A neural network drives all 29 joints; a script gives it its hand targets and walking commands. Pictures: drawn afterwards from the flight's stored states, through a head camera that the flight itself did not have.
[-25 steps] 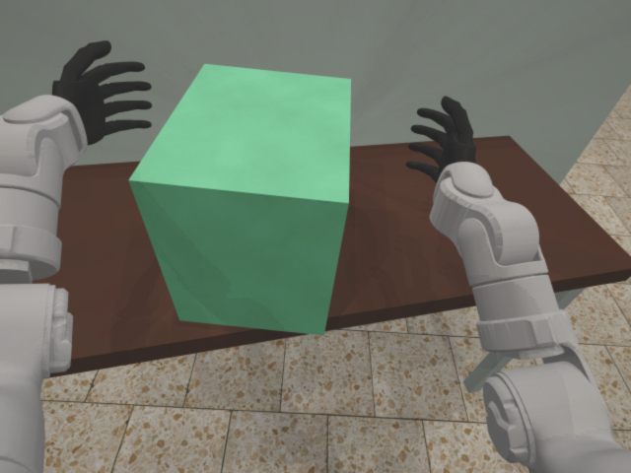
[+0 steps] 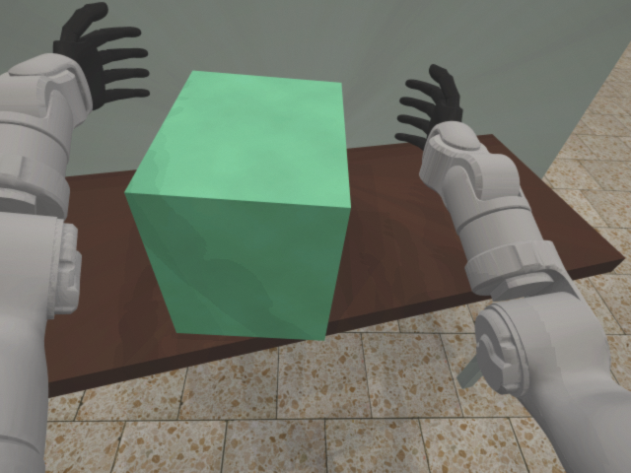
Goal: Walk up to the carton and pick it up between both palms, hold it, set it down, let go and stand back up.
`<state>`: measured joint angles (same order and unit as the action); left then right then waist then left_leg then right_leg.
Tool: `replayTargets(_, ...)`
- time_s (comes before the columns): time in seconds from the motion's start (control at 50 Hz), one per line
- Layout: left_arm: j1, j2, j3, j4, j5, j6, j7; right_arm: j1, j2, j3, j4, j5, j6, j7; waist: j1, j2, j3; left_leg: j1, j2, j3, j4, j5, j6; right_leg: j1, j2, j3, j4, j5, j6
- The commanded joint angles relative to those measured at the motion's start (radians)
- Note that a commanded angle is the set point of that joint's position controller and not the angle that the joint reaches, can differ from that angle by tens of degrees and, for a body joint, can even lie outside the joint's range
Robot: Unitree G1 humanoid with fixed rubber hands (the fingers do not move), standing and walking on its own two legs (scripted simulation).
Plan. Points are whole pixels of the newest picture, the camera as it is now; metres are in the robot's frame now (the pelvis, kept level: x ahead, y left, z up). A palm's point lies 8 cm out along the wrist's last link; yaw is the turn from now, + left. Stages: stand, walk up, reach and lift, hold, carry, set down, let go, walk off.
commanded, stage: reach and lift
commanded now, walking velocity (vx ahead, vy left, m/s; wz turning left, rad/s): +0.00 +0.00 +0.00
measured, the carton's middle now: (259, 207) +0.48 +0.00 +0.07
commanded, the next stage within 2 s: none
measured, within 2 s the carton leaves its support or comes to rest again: neither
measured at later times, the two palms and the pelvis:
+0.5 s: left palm (113, 135) +0.49 +0.17 +0.21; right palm (415, 181) +0.39 -0.19 +0.17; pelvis -0.02 -0.02 +0.00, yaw +1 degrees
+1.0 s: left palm (136, 188) +0.48 +0.16 +0.13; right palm (389, 209) +0.39 -0.17 +0.12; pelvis -0.02 -0.02 -0.01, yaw +2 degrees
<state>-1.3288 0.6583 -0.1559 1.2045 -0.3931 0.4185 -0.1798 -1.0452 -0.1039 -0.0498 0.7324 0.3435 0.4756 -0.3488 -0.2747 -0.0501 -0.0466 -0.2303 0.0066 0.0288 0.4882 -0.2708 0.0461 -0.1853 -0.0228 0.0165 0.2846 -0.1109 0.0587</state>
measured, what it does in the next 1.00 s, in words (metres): stands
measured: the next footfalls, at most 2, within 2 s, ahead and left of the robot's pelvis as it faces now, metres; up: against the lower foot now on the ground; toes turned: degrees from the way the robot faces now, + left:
none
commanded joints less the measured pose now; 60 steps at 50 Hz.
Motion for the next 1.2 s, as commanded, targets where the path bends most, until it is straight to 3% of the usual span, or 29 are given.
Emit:
replayTargets(0.0, -0.445, 0.108, 0.021, -0.094, 0.014, -0.074, -0.006, -0.429, -0.128, -0.026, -0.114, -0.019, -0.073, 0.001, -0.015, 0.253, -0.429, 0.207, 0.019, -0.032, -0.056, 0.53, -0.117, 0.136, 0.062, -0.061, 0.041, 0.358, -0.093)
replayTargets(0.08, -0.44, 0.082, 0.012, -0.095, 0.022, -0.133, -0.003, -0.407, -0.102, -0.03, -0.12, -0.041, -0.123, -0.002, -0.019, 0.278, -0.442, 0.221, 0.014, -0.027, -0.052, 0.526, -0.125, 0.116, 0.06, -0.073, 0.042, 0.333, -0.093)
replayTargets(0.28, -0.502, 0.066, 0.008, -0.08, 0.01, -0.281, 0.035, -0.431, -0.043, -0.069, -0.155, -0.111, -0.242, -0.016, -0.004, 0.264, -0.639, 0.162, -0.002, -0.012, -0.013, 0.451, -0.117, 0.059, 0.051, -0.081, 0.085, 0.346, -0.077)
replayTargets(0.48, -0.474, -0.004, -0.052, 0.154, -0.001, -0.351, 0.024, -0.425, -0.002, -0.064, 0.008, -0.117, -0.297, -0.033, -0.023, 0.245, -0.634, 0.055, 0.003, -0.018, 0.003, 0.326, -0.106, 0.018, 0.032, -0.081, 0.116, 0.33, -0.078)
replayTargets(0.62, -0.424, -0.053, -0.077, 0.241, 0.025, -0.398, 0.015, -0.373, 0.025, -0.067, 0.112, -0.124, -0.345, -0.025, -0.013, 0.282, -0.503, 0.024, 0.015, -0.024, -0.006, 0.271, -0.115, -0.053, 0.025, -0.088, 0.109, 0.225, -0.093)
replayTargets(0.7, -0.421, -0.067, -0.08, 0.231, 0.025, -0.432, 0.021, -0.38, 0.028, -0.077, 0.108, -0.14, -0.391, -0.022, -0.01, 0.285, -0.509, 0.021, 0.017, -0.025, 0.011, 0.282, -0.122, -0.099, 0.026, -0.098, 0.119, 0.201, -0.093)
replayTargets(0.88, -0.494, -0.061, -0.047, 0.039, 0.036, -0.476, 0.068, -0.4, 0.029, -0.142, 0.042, -0.179, -0.452, -0.019, -0.009, 0.345, -0.742, 0.082, 0.01, -0.026, 0.077, 0.381, -0.145, -0.143, 0.038, -0.112, 0.158, 0.237, -0.082)
replayTargets(1.04, -0.469, -0.083, -0.008, 0.025, 0.093, -0.433, 0.08, -0.391, 0.042, -0.151, 0.082, -0.175, -0.45, -0.026, 0.009, 0.385, -0.761, 0.082, 0.013, -0.015, 0.097, 0.426, -0.151, -0.127, 0.038, -0.107, 0.166, 0.278, -0.081)
replayTargets(1.18, -0.444, -0.119, 0.012, 0.021, 0.125, -0.417, 0.077, -0.39, 0.062, -0.149, 0.109, -0.174, -0.45, -0.029, 0.017, 0.365, -0.696, 0.084, 0.02, -0.015, 0.09, 0.449, -0.151, -0.126, 0.043, -0.11, 0.155, 0.269, -0.084)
